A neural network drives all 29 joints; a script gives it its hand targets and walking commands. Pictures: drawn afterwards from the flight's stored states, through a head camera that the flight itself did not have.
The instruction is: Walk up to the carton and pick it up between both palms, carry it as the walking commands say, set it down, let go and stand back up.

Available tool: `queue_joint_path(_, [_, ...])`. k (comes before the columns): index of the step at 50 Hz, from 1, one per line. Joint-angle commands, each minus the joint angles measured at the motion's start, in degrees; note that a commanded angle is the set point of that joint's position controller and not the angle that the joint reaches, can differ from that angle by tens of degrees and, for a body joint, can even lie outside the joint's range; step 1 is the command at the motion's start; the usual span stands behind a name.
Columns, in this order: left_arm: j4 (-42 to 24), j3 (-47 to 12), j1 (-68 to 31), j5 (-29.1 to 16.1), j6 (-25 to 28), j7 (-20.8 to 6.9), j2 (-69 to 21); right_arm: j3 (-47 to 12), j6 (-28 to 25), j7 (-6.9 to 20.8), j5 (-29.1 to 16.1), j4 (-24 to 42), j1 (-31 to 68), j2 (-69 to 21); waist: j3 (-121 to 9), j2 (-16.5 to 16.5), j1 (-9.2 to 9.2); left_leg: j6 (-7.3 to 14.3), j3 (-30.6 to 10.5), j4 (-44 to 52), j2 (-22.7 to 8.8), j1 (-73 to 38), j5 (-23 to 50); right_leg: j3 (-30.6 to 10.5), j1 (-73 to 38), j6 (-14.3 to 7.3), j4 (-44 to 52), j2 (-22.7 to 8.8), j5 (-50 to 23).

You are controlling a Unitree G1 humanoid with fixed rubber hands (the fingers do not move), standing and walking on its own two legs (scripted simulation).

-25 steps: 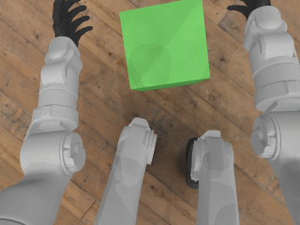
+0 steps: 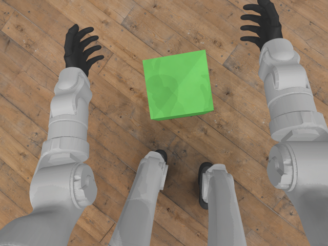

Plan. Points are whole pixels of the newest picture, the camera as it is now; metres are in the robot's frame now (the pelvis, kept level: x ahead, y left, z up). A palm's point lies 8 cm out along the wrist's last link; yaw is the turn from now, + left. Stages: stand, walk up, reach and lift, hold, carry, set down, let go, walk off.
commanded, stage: set down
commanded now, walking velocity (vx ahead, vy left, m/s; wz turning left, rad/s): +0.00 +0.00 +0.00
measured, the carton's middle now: (178, 91) +0.49 +0.07 -0.47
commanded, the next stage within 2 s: let go in 0.30 s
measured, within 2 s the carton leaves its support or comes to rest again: neither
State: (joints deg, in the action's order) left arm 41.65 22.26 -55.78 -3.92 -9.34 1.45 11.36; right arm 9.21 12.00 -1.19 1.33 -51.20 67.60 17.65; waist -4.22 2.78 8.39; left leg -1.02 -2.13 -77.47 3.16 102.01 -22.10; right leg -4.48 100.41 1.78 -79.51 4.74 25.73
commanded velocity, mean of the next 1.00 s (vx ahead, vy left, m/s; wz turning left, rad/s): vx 0.00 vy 0.00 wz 0.00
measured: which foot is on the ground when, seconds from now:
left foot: down 0.00-1.00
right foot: down 0.00-1.00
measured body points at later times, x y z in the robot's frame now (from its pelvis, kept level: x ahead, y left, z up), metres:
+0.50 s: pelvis +0.03 +0.00 +0.09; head +0.32 +0.01 +0.43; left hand +0.45 +0.26 -0.03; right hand +0.53 -0.13 -0.03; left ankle +0.09 +0.12 -0.56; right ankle +0.07 -0.12 -0.56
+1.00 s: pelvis +0.09 +0.00 +0.17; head +0.21 +0.00 +0.61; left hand +0.30 +0.24 +0.09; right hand +0.36 -0.20 +0.07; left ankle +0.09 +0.12 -0.56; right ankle +0.07 -0.12 -0.56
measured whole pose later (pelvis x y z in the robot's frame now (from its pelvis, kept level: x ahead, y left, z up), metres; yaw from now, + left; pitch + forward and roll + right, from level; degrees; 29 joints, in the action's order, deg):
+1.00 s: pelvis +0.09 +0.00 +0.17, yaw +1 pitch +15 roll +0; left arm 25.9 4.8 3.5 -0.1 -0.7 -5.2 10.1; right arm 6.5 1.3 -1.2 2.9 -31.5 4.2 9.4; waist -0.2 -1.2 3.9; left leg 0.0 -4.3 -31.6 2.6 32.5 -14.0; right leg -4.5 30.1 0.3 -31.9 1.9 16.8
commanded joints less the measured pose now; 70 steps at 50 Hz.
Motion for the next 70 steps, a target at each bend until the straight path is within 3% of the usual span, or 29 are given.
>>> queue_joint_path(1, [-5.63,1.17,-10.08,0.94,1.54,-0.43,6.83,1.09,-1.43,0.33,0.77,5.53,15.12,4.52,-57.07,4.44,3.12,-2.61,6.04,10.16,0.15,-39.38,24.48,5.32,-31.17,-0.02,10.65,0.91,-14.12])
queue_joint_path(9, [-5.24,2.90,-8.41,4.29,2.49,-1.55,5.12,3.41,-2.31,1.43,3.13,4.11,12.73,3.43,-53.09,3.67,2.84,-2.44,5.35,20.48,-0.25,-46.31,25.80,4.11,-38.58,-0.16,21.02,0.23,-16.56])
queue_joint_path(15, [-0.96,4.72,-8.29,7.83,3.16,-2.65,3.14,5.70,-2.79,2.00,6.62,0.59,10.92,0.96,-44.56,3.03,1.95,-3.13,5.58,23.65,-0.64,-44.19,22.13,4.19,-37.28,-0.34,24.88,-0.41,-14.18])
queue_joint_path(18, [-1.47,5.25,-4.78,10.04,3.52,-3.55,2.91,7.07,-3.11,1.26,8.58,1.37,6.54,-0.84,-46.95,3.10,1.70,-3.22,5.88,24.26,-0.26,-46.66,24.68,3.85,-41.83,-0.10,26.10,-0.38,-17.95])
queue_joint_path(22, [-6.63,3.96,0.99,11.56,4.37,-5.10,4.86,8.08,-3.84,-1.76,9.75,8.67,-0.37,-3.24,-56.71,2.83,0.97,-2.11,6.17,24.71,0.64,-52.54,33.09,3.56,-51.08,0.95,26.38,0.21,-30.09])
queue_joint_path(25, [-12.19,0.64,9.01,10.94,4.53,-6.55,6.96,5.42,-3.89,-4.24,8.62,17.10,-8.55,-6.22,-62.95,1.81,0.73,-1.04,5.19,25.87,0.94,-60.73,39.89,3.08,-57.82,1.64,27.40,0.20,-36.85])
queue_joint_path(30, [-18.27,-5.04,20.85,8.55,4.57,-8.43,8.58,1.45,-4.39,-6.52,6.60,27.31,-21.42,-8.21,-57.80,-1.06,-0.38,-0.34,1.76,29.61,0.39,-73.52,43.21,3.44,-59.08,1.42,32.50,-0.17,-32.62])
queue_joint_path(35, [-16.55,-8.35,33.33,6.26,5.74,-9.27,5.13,1.20,-6.34,-4.97,5.57,27.53,-33.98,-7.99,-41.45,-1.76,-1.83,-0.34,-0.07,34.72,-1.35,-78.03,37.42,3.87,-56.61,0.59,38.47,-0.69,-22.99])
queue_joint_path(40, [-17.46,-12.35,44.73,4.46,7.55,-8.73,3.83,0.86,-8.57,-2.89,4.80,24.31,-46.48,-6.70,-29.30,-2.99,-3.95,-0.99,-1.11,39.65,-2.25,-82.38,31.69,3.45,-60.84,-0.25,43.16,-1.44,-18.34])
queue_joint_path(43, [-18.73,-13.98,49.13,4.09,8.49,-7.81,4.42,-0.20,-9.75,-1.52,3.26,23.29,-51.75,-6.00,-23.29,-3.82,-4.22,-0.93,-1.01,42.70,-2.27,-84.53,29.14,3.33,-65.96,-0.55,46.19,-1.83,-17.67])
queue_joint_path(48, [-21.20,-16.29,58.57,3.59,9.80,-6.28,3.77,-2.17,-11.99,0.16,1.30,24.68,-61.79,-4.52,-16.47,-3.50,-5.10,-1.22,-0.78,46.90,-1.89,-89.77,31.04,2.82,-76.14,-0.78,51.23,-2.10,-22.08])
queue_joint_path(59, [-23.15,-17.68,67.02,4.00,8.32,-5.49,5.13,-4.57,-11.44,2.80,-0.16,30.31,-76.62,-2.64,-3.87,-0.54,-7.26,0.10,1.07,53.57,0.19,-95.65,26.69,2.49,-90.90,0.35,57.73,-3.29,-29.56])
queue_joint_path(70, [-22.19,-17.83,65.89,4.74,3.27,-5.65,7.44,-6.09,-6.80,4.68,-1.20,31.84,-78.11,-1.39,5.99,-1.91,-7.72,1.11,2.09,54.94,0.65,-98.54,18.76,2.64,-92.81,0.08,59.14,-3.57,-23.21])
